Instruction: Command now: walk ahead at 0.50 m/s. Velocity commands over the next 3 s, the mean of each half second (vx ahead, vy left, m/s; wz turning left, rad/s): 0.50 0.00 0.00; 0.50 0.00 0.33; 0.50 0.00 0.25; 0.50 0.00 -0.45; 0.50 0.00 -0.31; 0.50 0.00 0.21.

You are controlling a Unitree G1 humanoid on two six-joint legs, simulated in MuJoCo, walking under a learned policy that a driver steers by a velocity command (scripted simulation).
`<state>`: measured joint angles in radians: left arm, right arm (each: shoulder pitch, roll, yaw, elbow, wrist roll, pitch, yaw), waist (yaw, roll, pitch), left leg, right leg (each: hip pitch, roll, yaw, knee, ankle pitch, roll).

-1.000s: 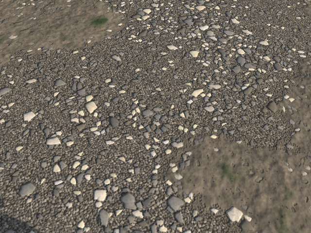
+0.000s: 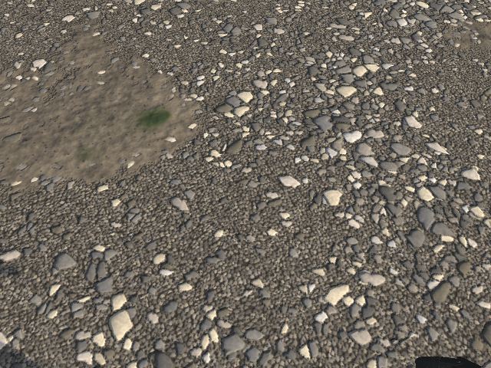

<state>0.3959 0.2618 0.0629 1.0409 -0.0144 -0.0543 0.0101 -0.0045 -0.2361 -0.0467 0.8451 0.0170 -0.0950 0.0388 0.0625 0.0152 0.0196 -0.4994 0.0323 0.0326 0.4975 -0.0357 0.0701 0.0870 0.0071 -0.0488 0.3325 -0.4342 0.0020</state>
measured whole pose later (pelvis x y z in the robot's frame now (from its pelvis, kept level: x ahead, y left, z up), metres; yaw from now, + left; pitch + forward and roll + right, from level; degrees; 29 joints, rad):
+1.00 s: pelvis +0.55 -0.01 +0.01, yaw +12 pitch +1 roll -2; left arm 0.30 0.24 0.07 0.99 0.00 -0.08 0.02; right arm 0.10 -0.24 -0.07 0.87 0.02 -0.03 0.03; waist 0.05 0.03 0.02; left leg -0.66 0.10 0.01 0.69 0.02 0.05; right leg 0.09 0.02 -0.26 0.21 -0.31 0.00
